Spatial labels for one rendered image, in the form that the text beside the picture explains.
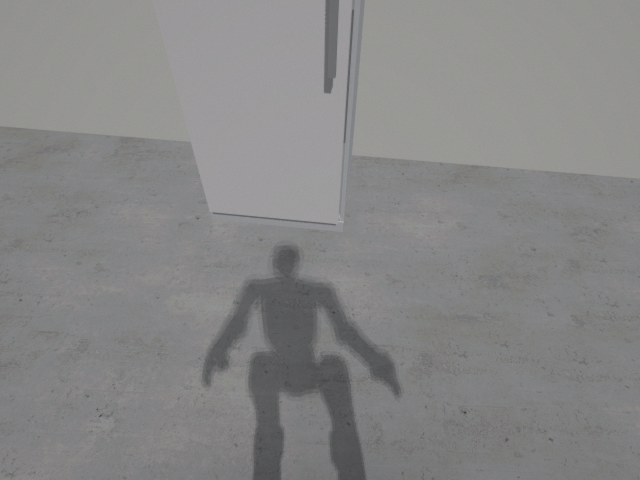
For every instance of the fridge door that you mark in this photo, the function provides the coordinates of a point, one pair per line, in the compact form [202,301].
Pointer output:
[265,122]

